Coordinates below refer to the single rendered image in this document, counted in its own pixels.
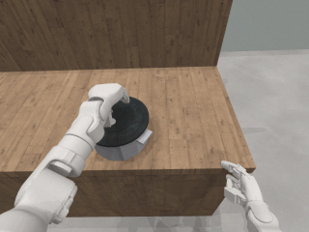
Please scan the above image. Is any robot right forearm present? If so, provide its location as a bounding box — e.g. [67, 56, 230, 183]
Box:
[245, 200, 282, 232]

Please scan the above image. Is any knob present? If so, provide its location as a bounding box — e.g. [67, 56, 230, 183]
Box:
[111, 104, 126, 123]

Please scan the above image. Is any robot right hand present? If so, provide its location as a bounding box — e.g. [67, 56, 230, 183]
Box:
[220, 160, 264, 210]

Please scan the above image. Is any table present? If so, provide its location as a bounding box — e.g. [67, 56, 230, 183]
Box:
[0, 0, 256, 218]

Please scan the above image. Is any robot left upper arm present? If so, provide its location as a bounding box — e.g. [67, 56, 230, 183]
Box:
[0, 168, 78, 232]

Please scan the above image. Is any robot left hand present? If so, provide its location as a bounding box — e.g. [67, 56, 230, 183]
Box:
[88, 83, 130, 128]

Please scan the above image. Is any lid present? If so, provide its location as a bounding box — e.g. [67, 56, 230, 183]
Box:
[96, 97, 150, 148]

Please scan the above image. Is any robot left forearm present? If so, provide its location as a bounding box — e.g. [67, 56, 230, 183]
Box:
[14, 95, 112, 207]

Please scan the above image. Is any pot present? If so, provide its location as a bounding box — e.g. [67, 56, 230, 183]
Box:
[95, 127, 153, 161]

